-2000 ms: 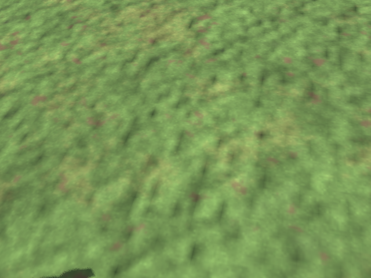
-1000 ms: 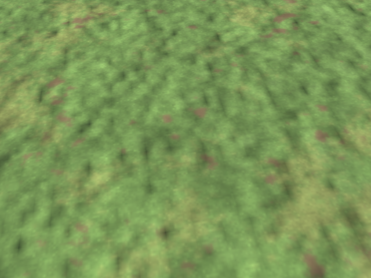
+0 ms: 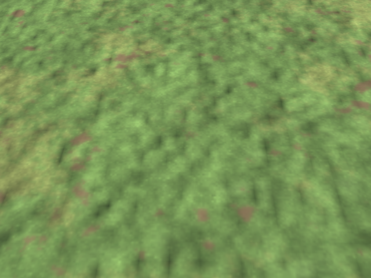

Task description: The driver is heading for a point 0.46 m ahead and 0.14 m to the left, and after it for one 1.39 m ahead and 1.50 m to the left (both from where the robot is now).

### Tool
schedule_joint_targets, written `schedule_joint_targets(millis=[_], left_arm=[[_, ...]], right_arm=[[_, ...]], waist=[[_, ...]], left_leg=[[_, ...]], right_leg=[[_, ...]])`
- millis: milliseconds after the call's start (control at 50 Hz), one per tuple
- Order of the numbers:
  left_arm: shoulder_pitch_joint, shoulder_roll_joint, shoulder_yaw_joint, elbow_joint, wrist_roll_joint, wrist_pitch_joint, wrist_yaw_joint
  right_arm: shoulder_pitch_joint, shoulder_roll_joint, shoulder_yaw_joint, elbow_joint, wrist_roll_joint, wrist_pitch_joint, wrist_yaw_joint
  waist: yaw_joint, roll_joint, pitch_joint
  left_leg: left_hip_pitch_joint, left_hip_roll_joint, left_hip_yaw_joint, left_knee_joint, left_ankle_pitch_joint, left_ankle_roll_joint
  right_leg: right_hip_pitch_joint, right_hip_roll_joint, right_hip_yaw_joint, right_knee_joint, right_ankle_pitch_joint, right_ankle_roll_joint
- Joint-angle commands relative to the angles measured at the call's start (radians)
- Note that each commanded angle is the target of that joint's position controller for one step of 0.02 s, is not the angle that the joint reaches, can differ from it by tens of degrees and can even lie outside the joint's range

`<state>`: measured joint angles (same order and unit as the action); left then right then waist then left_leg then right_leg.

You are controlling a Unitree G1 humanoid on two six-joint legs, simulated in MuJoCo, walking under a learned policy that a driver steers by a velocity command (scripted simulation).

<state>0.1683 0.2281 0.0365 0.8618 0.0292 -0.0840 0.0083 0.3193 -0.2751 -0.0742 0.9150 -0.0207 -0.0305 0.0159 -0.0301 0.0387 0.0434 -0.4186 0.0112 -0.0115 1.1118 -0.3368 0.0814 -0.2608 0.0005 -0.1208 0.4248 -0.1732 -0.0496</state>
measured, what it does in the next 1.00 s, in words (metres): walks ahead, turning left: left foot, then right foot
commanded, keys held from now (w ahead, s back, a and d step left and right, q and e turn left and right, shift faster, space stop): w+q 1.00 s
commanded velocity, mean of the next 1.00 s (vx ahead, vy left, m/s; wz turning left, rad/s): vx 0.50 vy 0.00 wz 0.58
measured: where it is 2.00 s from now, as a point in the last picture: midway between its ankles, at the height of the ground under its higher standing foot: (69, 190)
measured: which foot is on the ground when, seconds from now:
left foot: up 0.00-0.36, down 0.38-0.94, up 0.96-1.00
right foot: down 0.00-0.40, up 0.42-0.90, down 0.92-1.00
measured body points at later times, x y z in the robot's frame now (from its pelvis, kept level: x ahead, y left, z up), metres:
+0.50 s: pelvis +0.25 +0.07 -0.01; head +0.28 +0.09 +0.43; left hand +0.22 +0.34 -0.15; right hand +0.45 -0.15 -0.13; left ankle +0.28 +0.13 -0.74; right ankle +0.17 -0.10 -0.64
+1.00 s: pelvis +0.52 +0.14 -0.02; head +0.55 +0.15 +0.43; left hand +0.56 +0.46 -0.10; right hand +0.69 -0.10 -0.15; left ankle +0.33 +0.14 -0.67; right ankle +0.65 +0.10 -0.74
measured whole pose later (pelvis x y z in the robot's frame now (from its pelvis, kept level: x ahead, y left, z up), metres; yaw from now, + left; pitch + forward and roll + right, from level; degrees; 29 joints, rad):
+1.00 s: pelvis +0.52 +0.14 -0.02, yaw +36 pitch +1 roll +0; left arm 0.07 0.26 0.03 0.71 0.04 -0.06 0.00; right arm 0.39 -0.30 -0.07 0.85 -0.01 -0.04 0.00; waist -0.07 0.02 0.05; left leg -0.21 -0.12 -0.14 1.02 -0.44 0.09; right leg -0.43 0.02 -0.04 0.58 -0.17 -0.03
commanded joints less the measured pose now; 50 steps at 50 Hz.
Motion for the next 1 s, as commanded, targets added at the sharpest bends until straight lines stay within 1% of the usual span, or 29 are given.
schedule_joint_targets(millis=[20, 100, 160, 260, 280, 320, 340, 360, 380, 400, 420, 440, 460, 480, 500, 520, 540, 600, 700, 800, 840, 860, 880, 900, 920, 940, 960, 980, 1000], left_arm=[[0.088, 0.084, 0.021, -0.010, -0.013, -0.032, 0.003], [0.140, 0.095, 0.028, 0.015, -0.011, -0.039, 0.001], [0.161, 0.101, 0.030, 0.027, -0.008, -0.037, 0.000], [0.234, 0.140, 0.041, 0.055, -0.008, -0.023, 0.010], [0.244, 0.146, 0.043, 0.061, -0.006, -0.015, 0.013], [0.246, 0.171, 0.049, 0.066, -0.004, 0.000, 0.018], [0.246, 0.188, 0.054, 0.068, -0.004, 0.010, 0.019], [0.244, 0.201, 0.057, 0.065, -0.005, 0.022, 0.018], [0.231, 0.199, 0.055, 0.052, -0.007, 0.029, 0.015], [0.249, 0.110, 0.033, -0.010, -0.023, 0.024, 0.004], [0.182, 0.120, 0.040, -0.074, -0.013, 0.010, -0.010], [0.062, 0.150, 0.044, -0.098, -0.008, 0.003, -0.014], [0.065, 0.125, 0.033, -0.097, -0.019, -0.009, -0.016], [0.093, 0.120, 0.034, -0.077, -0.015, -0.010, -0.013], [0.111, 0.120, 0.035, -0.074, 0.005, 0.005, -0.012], [0.139, 0.115, 0.033, -0.065, 0.019, 0.024, -0.014], [0.140, 0.110, 0.033, -0.069, 0.024, 0.040, -0.018], [0.065, 0.096, 0.030, -0.101, 0.020, 0.061, -0.024], [-0.131, 0.102, 0.023, -0.168, 0.014, 0.059, -0.028], [-0.267, 0.102, 0.009, -0.227, 0.003, 0.041, -0.037], [-0.259, 0.118, 0.009, -0.239, -0.002, 0.033, -0.036], [-0.214, 0.130, 0.012, -0.231, -0.003, 0.028, -0.033], [-0.134, 0.148, 0.019, -0.209, -0.006, 0.023, -0.026], [-0.011, 0.174, 0.032, -0.172, -0.006, 0.015, -0.014], [0.132, 0.213, 0.045, -0.147, 0.006, 0.002, 0.000], [0.258, 0.297, 0.062, -0.154, 0.033, 0.001, 0.018], [0.196, 0.324, 0.071, -0.154, 0.022, 0.017, 0.013], [0.108, 0.222, 0.054, -0.174, 0.011, 0.027, 0.007], [0.060, 0.147, 0.035, -0.177, 0.003, 0.027, 0.003]], right_arm=[[0.033, -0.015, -0.006, -0.055, -0.011, 0.022, 0.021], [-0.101, -0.013, -0.002, -0.108, -0.013, 0.033, 0.036], [-0.207, 0.000, 0.011, -0.148, -0.010, 0.029, 0.048], [-0.345, -0.005, 0.022, -0.208, -0.018, 0.026, 0.061], [-0.354, -0.010, 0.020, -0.215, -0.020, 0.025, 0.061], [-0.326, -0.023, 0.013, -0.213, -0.024, 0.026, 0.054], [-0.267, -0.036, 0.006, -0.199, -0.024, 0.024, 0.048], [-0.160, -0.055, -0.007, -0.169, -0.025, 0.016, 0.040], [0.012, -0.092, -0.028, -0.113, -0.034, 0.006, 0.026], [0.098, -0.212, -0.063, -0.104, -0.043, 0.005, 0.009], [0.076, -0.277, -0.075, -0.128, -0.008, 0.015, 0.004], [0.068, -0.253, -0.068, -0.117, 0.001, 0.025, -0.003], [0.018, -0.199, -0.055, -0.111, 0.008, 0.022, -0.010], [-0.033, -0.152, -0.043, -0.115, 0.011, 0.015, -0.013], [-0.069, -0.123, -0.033, -0.118, 0.019, 0.007, -0.017], [-0.086, -0.107, -0.026, -0.126, 0.021, -0.002, -0.016], [-0.074, -0.106, -0.024, -0.125, 0.024, -0.014, -0.013], [-0.014, -0.139, -0.032, -0.111, 0.022, -0.028, -0.009], [0.096, -0.141, -0.032, -0.094, 0.021, -0.027, -0.012], [0.168, -0.151, -0.032, -0.084, 0.009, -0.024, -0.024], [0.156, -0.165, -0.035, -0.091, 0.005, -0.023, -0.032], [0.127, -0.175, -0.038, -0.099, 0.004, -0.024, -0.034], [0.088, -0.188, -0.040, -0.110, 0.003, -0.026, -0.033], [0.069, -0.195, -0.041, -0.114, 0.005, -0.030, -0.026], [0.060, -0.173, -0.035, -0.120, 0.015, -0.038, -0.015], [0.106, -0.069, -0.009, -0.157, 0.039, -0.044, -0.012], [0.176, -0.079, -0.007, -0.181, 0.034, -0.038, -0.014], [0.149, -0.132, -0.014, -0.141, 0.005, -0.019, -0.022], [0.083, -0.128, -0.013, -0.140, -0.003, -0.014, -0.010]], waist=[[0.008, -0.132, -0.030], [0.018, -0.114, 0.004], [0.036, -0.111, 0.030], [0.073, -0.110, 0.056], [0.074, -0.112, 0.055], [0.052, -0.131, 0.025], [0.025, -0.140, -0.013], [-0.019, -0.131, -0.078], [-0.096, -0.078, -0.175], [-0.101, 0.100, -0.289], [-0.074, 0.167, -0.343], [-0.092, 0.024, -0.225], [-0.051, -0.010, -0.116], [-0.001, -0.049, -0.058], [0.037, -0.043, -0.039], [0.056, -0.027, -0.055], [0.062, -0.025, -0.066], [0.048, -0.016, -0.042], [-0.024, 0.013, -0.001], [-0.069, 0.026, 0.008], [-0.052, 0.038, 0.008], [-0.024, 0.045, 0.002], [0.017, 0.049, -0.023], [0.072, 0.024, -0.085], [0.143, -0.033, -0.180], [0.158, -0.184, -0.341], [0.074, -0.380, -0.387], [0.048, -0.175, -0.216], [0.050, -0.069, -0.105]], left_leg=[[-0.171, 0.075, -0.032, 0.039, 0.082, -0.020], [-0.281, 0.093, -0.014, -0.041, 0.209, -0.043], [-0.264, 0.084, 0.024, -0.220, 0.307, -0.047], [-0.210, 0.060, 0.111, -0.423, 0.275, 0.001], [-0.199, 0.048, 0.125, -0.446, 0.236, 0.016], [-0.116, -0.008, 0.164, -0.478, 0.131, 0.054], [-0.042, -0.047, 0.178, -0.493, 0.078, 0.077], [0.079, -0.090, 0.181, -0.531, 0.058, 0.104], [0.319, -0.093, 0.132, -0.608, 0.090, 0.140], [0.640, 0.179, -0.268, -0.647, -0.065, 0.239], [0.740, 0.344, -0.741, -0.814, 0.023, 0.332], [0.682, 0.313, -0.598, -0.834, 0.121, 0.302], [0.545, 0.288, -0.463, -0.834, 0.229, 0.273], [0.425, 0.228, -0.369, -0.846, 0.338, 0.227], [0.344, 0.178, -0.305, -0.857, 0.412, 0.204], [0.304, 0.151, -0.268, -0.864, 0.454, 0.198], [0.288, 0.136, -0.256, -0.868, 0.498, 0.203], [0.260, 0.106, -0.244, -0.901, 0.465, 0.196], [0.349, 0.098, -0.288, -0.903, 0.435, 0.165], [0.439, 0.110, -0.327, -0.831, 0.563, 0.154], [0.442, 0.122, -0.356, -0.795, 0.606, 0.131], [0.416, 0.121, -0.362, -0.771, 0.635, 0.111], [0.373, 0.108, -0.356, -0.713, 0.726, 0.087], [0.344, 0.069, -0.338, -0.579, 0.799, 0.066], [0.244, 0.001, -0.289, -0.361, 0.696, 0.041], [0.049, -0.089, -0.188, -0.052, 0.260, 0.012], [-0.154, -0.165, -0.120, 0.112, -0.214, 0.005], [-0.216, -0.069, -0.128, 0.180, -0.130, 0.007], [-0.201, -0.035, -0.109, 0.149, -0.050, 0.001]], right_leg=[[0.134, -0.272, 0.218, -0.267, 0.112, -0.086], [0.164, -0.261, 0.093, -0.293, 0.189, -0.098], [0.173, -0.241, 0.007, -0.292, 0.237, -0.091], [0.284, -0.279, -0.071, -0.254, 0.339, -0.079], [0.316, -0.286, -0.085, -0.225, 0.398, -0.074], [0.361, -0.289, -0.124, -0.106, 0.681, -0.061], [0.375, -0.289, -0.137, 0.006, 0.820, -0.057], [0.358, -0.284, -0.148, 0.177, 0.858, -0.053], [0.230, -0.263, -0.166, 0.429, 0.709, -0.021], [-0.144, -0.178, -0.165, 0.775, 0.171, 0.033], [-0.414, 0.007, 0.015, 1.001, -0.382, 0.074], [-0.521, -0.053, 0.129, 1.007, -0.289, 0.063], [-0.503, -0.094, 0.130, 0.930, -0.191, 0.054], [-0.434, -0.125, 0.135, 0.830, -0.152, 0.052], [-0.370, -0.137, 0.141, 0.777, -0.145, 0.062], [-0.316, -0.141, 0.143, 0.747, -0.137, 0.072], [-0.301, -0.134, 0.136, 0.731, -0.135, 0.082], [-0.349, -0.125, 0.120, 0.627, -0.052, 0.105], [-0.457, -0.099, 0.132, 0.408, 0.110, 0.113], [-0.436, -0.043, 0.127, 0.241, 0.141, 0.092], [-0.358, -0.026, 0.140, 0.174, 0.116, 0.071], [-0.271, -0.013, 0.141, 0.136, 0.087, 0.057], [-0.135, 0.013, 0.133, 0.109, 0.042, 0.040], [0.032, 0.037, 0.117, 0.069, 0.028, 0.021], [0.258, -0.047, 0.188, 0.029, 0.007, -0.013], [0.512, -0.330, 0.509, -0.011, -0.215, -0.072], [0.547, -0.463, 0.926, -0.154, -0.251, -0.161], [0.396, -0.428, 0.823, -0.155, -0.352, -0.155], [0.265, -0.372, 0.653, -0.170, -0.305, -0.139]])
Velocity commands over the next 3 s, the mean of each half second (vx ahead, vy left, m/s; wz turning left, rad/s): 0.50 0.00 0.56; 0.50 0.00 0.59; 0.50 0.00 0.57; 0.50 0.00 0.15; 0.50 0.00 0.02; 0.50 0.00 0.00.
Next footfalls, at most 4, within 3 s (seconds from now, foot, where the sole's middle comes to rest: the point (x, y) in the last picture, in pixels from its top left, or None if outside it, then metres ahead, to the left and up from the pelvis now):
0.38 left None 0.32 0.14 -0.78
0.92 right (165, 225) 0.68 0.12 -0.78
1.44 left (76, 220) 0.72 0.47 -0.78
2.00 right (51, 156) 1.05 0.64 -0.78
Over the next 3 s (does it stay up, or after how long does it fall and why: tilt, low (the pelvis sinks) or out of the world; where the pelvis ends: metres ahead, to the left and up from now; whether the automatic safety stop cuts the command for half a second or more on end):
stays up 1.15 1.00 0.00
